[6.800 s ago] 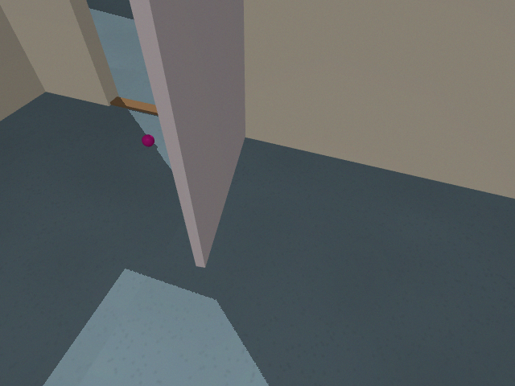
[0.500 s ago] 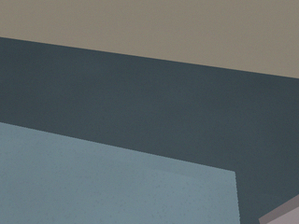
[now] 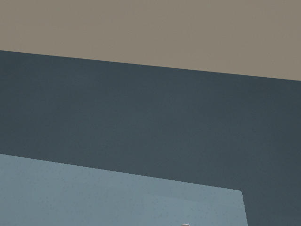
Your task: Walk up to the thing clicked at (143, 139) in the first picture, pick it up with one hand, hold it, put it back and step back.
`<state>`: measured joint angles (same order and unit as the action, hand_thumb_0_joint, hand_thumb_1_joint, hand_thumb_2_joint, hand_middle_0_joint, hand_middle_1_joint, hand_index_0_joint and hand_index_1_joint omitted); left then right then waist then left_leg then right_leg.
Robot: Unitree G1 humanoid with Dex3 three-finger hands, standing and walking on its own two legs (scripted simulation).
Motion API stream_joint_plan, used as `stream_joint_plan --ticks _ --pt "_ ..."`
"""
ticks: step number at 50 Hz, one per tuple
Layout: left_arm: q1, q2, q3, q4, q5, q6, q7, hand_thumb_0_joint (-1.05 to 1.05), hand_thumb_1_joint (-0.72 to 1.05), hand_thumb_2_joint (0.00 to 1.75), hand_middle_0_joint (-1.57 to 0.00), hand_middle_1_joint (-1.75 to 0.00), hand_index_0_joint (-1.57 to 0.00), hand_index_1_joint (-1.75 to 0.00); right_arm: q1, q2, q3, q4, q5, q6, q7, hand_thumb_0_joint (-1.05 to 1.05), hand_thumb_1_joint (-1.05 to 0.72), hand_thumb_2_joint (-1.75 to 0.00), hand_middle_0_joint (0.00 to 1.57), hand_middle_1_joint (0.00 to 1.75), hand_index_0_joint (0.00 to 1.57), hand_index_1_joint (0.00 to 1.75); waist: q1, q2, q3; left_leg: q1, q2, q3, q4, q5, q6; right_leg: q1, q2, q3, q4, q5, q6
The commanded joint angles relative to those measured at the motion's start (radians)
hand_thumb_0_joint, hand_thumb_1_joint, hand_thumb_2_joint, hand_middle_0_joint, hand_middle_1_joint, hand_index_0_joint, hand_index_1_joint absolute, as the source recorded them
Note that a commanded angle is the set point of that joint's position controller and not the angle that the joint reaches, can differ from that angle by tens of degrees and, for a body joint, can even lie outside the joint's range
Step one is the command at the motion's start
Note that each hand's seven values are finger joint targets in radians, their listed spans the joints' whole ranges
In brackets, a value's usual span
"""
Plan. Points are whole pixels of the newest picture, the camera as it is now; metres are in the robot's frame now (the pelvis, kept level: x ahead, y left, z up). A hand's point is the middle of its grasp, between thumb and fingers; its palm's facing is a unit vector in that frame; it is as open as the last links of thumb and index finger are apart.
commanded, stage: walk up
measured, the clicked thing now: out of the picture +0.78 -1.43 -0.74
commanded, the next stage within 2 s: none
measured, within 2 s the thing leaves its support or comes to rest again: neither
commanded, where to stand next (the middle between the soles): +1.20 -0.03 m, yaw +0 degrees
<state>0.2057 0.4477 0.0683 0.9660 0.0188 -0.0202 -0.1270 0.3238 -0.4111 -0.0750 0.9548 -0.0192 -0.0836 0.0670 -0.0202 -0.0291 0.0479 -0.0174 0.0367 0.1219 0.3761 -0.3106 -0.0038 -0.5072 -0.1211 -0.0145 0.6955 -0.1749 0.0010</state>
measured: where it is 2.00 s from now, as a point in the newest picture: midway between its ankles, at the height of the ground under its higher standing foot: (157, 141)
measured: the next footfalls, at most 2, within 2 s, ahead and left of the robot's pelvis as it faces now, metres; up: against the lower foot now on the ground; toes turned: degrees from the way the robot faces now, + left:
right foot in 0.08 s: +0.21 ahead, -0.16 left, +0.00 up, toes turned -6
left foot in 0.52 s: +0.47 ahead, +0.10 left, +0.00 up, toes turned +7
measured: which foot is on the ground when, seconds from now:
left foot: down 0.00-0.12, up 0.14-0.50, down 0.52-0.98, up 1.00-1.00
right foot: up 0.00-0.06, down 0.08-0.56, up 0.58-0.94, down 0.96-1.00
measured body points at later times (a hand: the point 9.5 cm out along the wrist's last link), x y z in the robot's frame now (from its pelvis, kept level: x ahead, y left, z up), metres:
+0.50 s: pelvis +0.28 -0.03 -0.01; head +0.30 -0.02 +0.44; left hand +0.28 +0.30 -0.12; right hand +0.40 -0.35 -0.11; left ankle +0.42 +0.11 -0.73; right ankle +0.17 -0.15 -0.74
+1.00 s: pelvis +0.53 -0.06 -0.02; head +0.54 -0.08 +0.43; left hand +0.64 +0.27 -0.11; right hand +0.56 -0.39 -0.14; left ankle +0.43 +0.09 -0.73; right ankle +0.64 -0.17 -0.74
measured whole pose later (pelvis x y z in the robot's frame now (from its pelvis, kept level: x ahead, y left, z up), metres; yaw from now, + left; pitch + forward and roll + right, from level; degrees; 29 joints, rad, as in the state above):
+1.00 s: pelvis +0.53 -0.06 -0.02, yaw +0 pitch -3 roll +1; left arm 0.20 0.42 0.07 0.90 0.02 -0.07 -0.08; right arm 0.35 -0.44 -0.06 0.88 -0.01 -0.06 0.05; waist -0.03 0.04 0.07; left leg -0.11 0.10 0.08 0.72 -0.47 0.00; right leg -0.41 -0.06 -0.08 0.63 -0.16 -0.03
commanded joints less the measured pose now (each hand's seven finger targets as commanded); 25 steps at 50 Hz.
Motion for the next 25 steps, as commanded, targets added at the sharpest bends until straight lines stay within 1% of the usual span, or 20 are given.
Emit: stream_joint_plan --ticks 1,2,3,4,5,6,7,8,9,10,11,12,14,15,16,19,21,23,24,25 --pt "-0.104 0.169 0.048 -0.100 -0.003 -0.042 0.015 0.00 0.90 0.90 -0.20 -0.30 -0.20 -0.30 -0.078 -0.289 -0.074 -0.102 0.004 -0.025 -0.022 0.00 -0.90 -0.90 0.20 0.30 0.20 0.30 0.010 0.129 0.027 -0.131 0.217 -0.124 -0.137 0.038 0.173 0.135 0.018 -0.056 -0.095 0.039 -0.015" --pt "-0.086 0.166 0.050 -0.096 -0.002 -0.045 0.019 0.00 0.90 0.90 -0.20 -0.30 -0.20 -0.30 -0.080 -0.287 -0.074 -0.103 0.002 -0.020 -0.024 0.00 -0.90 -0.90 0.20 0.30 0.20 0.30 0.025 0.119 0.011 -0.134 0.214 -0.109 -0.067 0.107 0.172 0.189 0.042 -0.085 -0.104 0.003 -0.021" --pt "-0.012 0.175 0.059 -0.075 -0.004 -0.048 0.027 0.00 0.90 0.90 -0.20 -0.30 -0.20 -0.30 -0.092 -0.282 -0.071 -0.111 0.004 -0.016 -0.028 0.00 -0.90 -0.90 0.20 0.30 0.20 0.30 0.073 0.087 -0.023 -0.166 0.198 -0.085 0.056 0.185 0.156 0.311 0.058 -0.091 -0.133 0.003 -0.029" --pt "0.106 0.212 0.078 -0.043 -0.004 -0.058 0.040 0.00 0.90 0.90 -0.20 -0.30 -0.20 -0.30 -0.065 -0.241 -0.054 -0.114 -0.003 -0.012 -0.028 0.00 -0.90 -0.90 0.20 0.30 0.20 0.30 0.123 -0.033 -0.106 -0.222 0.126 -0.019 0.327 0.305 0.129 0.505 0.086 -0.088 -0.180 -0.068 -0.051" --pt "0.247 0.291 0.110 -0.023 0.002 -0.068 0.061 0.00 0.90 0.90 -0.20 -0.30 -0.20 -0.30 -0.004 -0.165 -0.027 -0.125 0.003 -0.009 -0.028 0.00 -0.90 -0.90 0.20 0.30 0.20 0.30 0.179 -0.252 -0.191 -0.389 0.042 0.009 0.642 0.153 0.082 0.678 -0.037 0.126 -0.266 -0.297 -0.080" --pt "0.273 0.386 0.117 -0.032 -0.009 -0.073 0.067 0.00 0.90 0.90 -0.20 -0.30 -0.20 -0.30 -0.033 -0.174 -0.026 -0.159 0.024 -0.012 -0.030 0.00 -0.90 -0.90 0.20 0.30 0.20 0.30 0.173 -0.356 -0.178 -0.666 -0.095 -0.037 0.820 -0.197 0.047 0.754 -0.291 0.663 -0.488 -0.372 -0.201" --pt "0.202 0.381 0.110 -0.062 -0.022 -0.074 0.071 0.00 0.90 0.90 -0.20 -0.30 -0.20 -0.30 -0.103 -0.237 -0.042 -0.139 0.009 -0.003 -0.041 0.00 -0.90 -0.90 0.20 0.30 0.20 0.30 0.163 -0.173 -0.097 -0.654 -0.003 -0.194 0.903 -0.193 0.043 0.599 -0.332 0.689 -0.492 -0.392 -0.245" --pt "0.120 0.329 0.099 -0.084 -0.032 -0.075 0.076 0.00 0.90 0.90 -0.20 -0.30 -0.20 -0.30 -0.090 -0.256 -0.045 -0.115 0.027 -0.003 -0.037 0.00 -0.90 -0.90 0.20 0.30 0.20 0.30 0.119 -0.071 -0.057 -0.645 0.031 -0.236 0.900 -0.095 0.049 0.551 -0.276 0.508 -0.466 -0.308 -0.237" --pt "0.071 0.287 0.086 -0.093 -0.031 -0.077 0.082 0.00 0.90 0.90 -0.20 -0.30 -0.20 -0.30 -0.069 -0.242 -0.042 -0.099 0.036 -0.003 -0.031 0.00 -0.90 -0.90 0.20 0.30 0.20 0.30 0.084 -0.083 -0.043 -0.627 0.055 -0.211 0.848 -0.032 0.055 0.501 -0.220 0.388 -0.457 -0.273 -0.219" --pt "0.044 0.257 0.075 -0.101 -0.029 -0.081 0.085 0.00 0.90 0.90 -0.20 -0.30 -0.20 -0.30 -0.049 -0.221 -0.038 -0.085 0.030 0.002 -0.025 0.00 -0.90 -0.90 0.20 0.30 0.20 0.30 0.057 -0.105 -0.004 -0.576 0.074 -0.204 0.761 0.005 0.052 0.396 -0.184 0.292 -0.474 -0.281 -0.187" --pt "0.026 0.232 0.067 -0.108 -0.025 -0.086 0.084 0.00 0.90 0.90 -0.20 -0.30 -0.20 -0.30 -0.025 -0.216 -0.041 -0.077 0.022 0.007 -0.015 0.00 -0.90 -0.90 0.20 0.30 0.20 0.30 0.038 -0.121 0.021 -0.537 0.078 -0.192 0.714 0.027 0.040 0.333 -0.158 0.227 -0.500 -0.252 -0.183" --pt "0.027 0.227 0.064 -0.117 -0.023 -0.092 0.083 0.00 0.90 0.90 -0.20 -0.30 -0.20 -0.30 -0.010 -0.212 -0.044 -0.069 0.013 0.010 -0.006 0.00 -0.90 -0.90 0.20 0.30 0.20 0.30 0.038 -0.125 0.025 -0.529 0.077 -0.172 0.688 0.055 0.026 0.321 -0.145 0.183 -0.507 -0.201 -0.196" --pt "0.064 0.220 0.063 -0.128 -0.021 -0.102 0.084 0.00 0.90 0.90 -0.20 -0.30 -0.20 -0.30 -0.042 -0.200 -0.048 -0.085 0.008 0.015 0.007 0.00 -0.90 -0.90 0.20 0.30 0.20 0.30 0.050 -0.115 0.028 -0.551 0.073 -0.157 0.598 0.084 0.007 0.342 -0.149 0.140 -0.513 -0.129 -0.207" --pt "0.056 0.233 0.068 -0.138 -0.017 -0.105 0.084 0.00 0.90 0.90 -0.20 -0.30 -0.20 -0.30 -0.065 -0.192 -0.047 -0.097 0.004 0.016 0.011 0.00 -0.90 -0.90 0.20 0.30 0.20 0.30 0.050 -0.105 0.029 -0.556 0.083 -0.148 0.532 0.085 -0.007 0.341 -0.158 0.114 -0.519 -0.125 -0.220" --pt "0.057 0.236 0.070 -0.138 -0.018 -0.104 0.084 0.00 0.90 0.90 -0.20 -0.30 -0.20 -0.30 -0.095 -0.190 -0.047 -0.107 0.000 0.016 0.014 0.00 -0.90 -0.90 0.20 0.30 0.20 0.30 0.051 -0.103 0.041 -0.567 0.084 -0.134 0.482 0.099 -0.013 0.342 -0.144 0.087 -0.521 -0.125 -0.218" --pt "0.067 0.244 0.071 -0.154 -0.009 -0.104 0.081 0.00 0.90 0.90 -0.20 -0.30 -0.20 -0.30 -0.191 -0.169 -0.041 -0.149 -0.007 0.009 0.026 0.00 -0.90 -0.90 0.20 0.30 0.20 0.30 0.070 -0.091 0.038 -0.508 0.091 -0.106 0.286 0.178 -0.009 0.357 -0.125 0.031 -0.484 -0.021 -0.199" --pt "0.092 0.242 0.066 -0.151 -0.011 -0.097 0.079 0.00 0.90 0.90 -0.20 -0.30 -0.20 -0.30 -0.223 -0.161 -0.046 -0.153 -0.004 0.004 0.030 0.00 -0.90 -0.90 0.20 0.30 0.20 0.30 0.079 -0.064 0.016 -0.429 0.061 -0.066 0.215 0.234 0.007 0.373 -0.118 0.000 -0.442 0.061 -0.183" --pt "0.078 0.259 0.068 -0.158 -0.010 -0.090 0.082 0.00 0.90 0.90 -0.20 -0.30 -0.20 -0.30 -0.195 -0.170 -0.054 -0.148 -0.002 0.003 0.029 0.00 -0.90 -0.90 0.20 0.30 0.20 0.30 0.057 -0.058 -0.012 -0.343 0.047 -0.052 0.196 0.210 0.029 0.377 -0.140 0.009 -0.389 0.075 -0.181" --pt "0.061 0.264 0.067 -0.163 -0.012 -0.087 0.086 0.00 0.90 0.90 -0.20 -0.30 -0.20 -0.30 -0.144 -0.180 -0.060 -0.133 -0.004 0.003 0.025 0.00 -0.90 -0.90 0.20 0.30 0.20 0.30 0.025 -0.036 -0.034 -0.264 0.031 -0.036 0.181 0.212 0.040 0.362 -0.136 -0.006 -0.324 0.151 -0.171" --pt "0.069 0.249 0.057 -0.166 -0.014 -0.084 0.090 0.00 0.90 0.90 -0.20 -0.30 -0.20 -0.30 -0.070 -0.201 -0.069 -0.111 -0.008 0.001 0.019 0.00 -0.90 -0.90 0.20 0.30 0.20 0.30 -0.010 0.028 -0.063 -0.136 -0.006 -0.014 0.168 0.168 0.057 0.318 -0.100 -0.041 -0.174 0.248 -0.153"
